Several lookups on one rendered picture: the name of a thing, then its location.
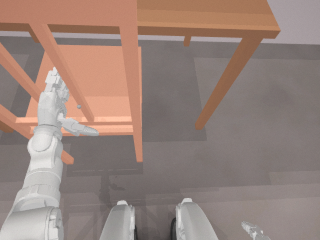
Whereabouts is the robot right hand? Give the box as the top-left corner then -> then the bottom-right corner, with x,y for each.
241,221 -> 270,240

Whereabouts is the table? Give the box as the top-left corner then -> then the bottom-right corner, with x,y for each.
0,0 -> 281,133

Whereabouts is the robot right shin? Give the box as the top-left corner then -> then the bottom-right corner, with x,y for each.
176,198 -> 192,240

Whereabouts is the left robot upper arm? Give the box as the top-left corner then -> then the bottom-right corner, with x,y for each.
1,206 -> 64,240

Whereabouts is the left robot forearm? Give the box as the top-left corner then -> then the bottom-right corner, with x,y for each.
0,124 -> 63,240

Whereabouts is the chair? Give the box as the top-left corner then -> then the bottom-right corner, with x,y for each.
0,0 -> 143,165

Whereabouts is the right robot thigh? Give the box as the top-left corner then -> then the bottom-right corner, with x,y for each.
175,202 -> 219,240

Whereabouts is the robot left hand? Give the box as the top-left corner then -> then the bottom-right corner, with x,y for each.
37,66 -> 99,137

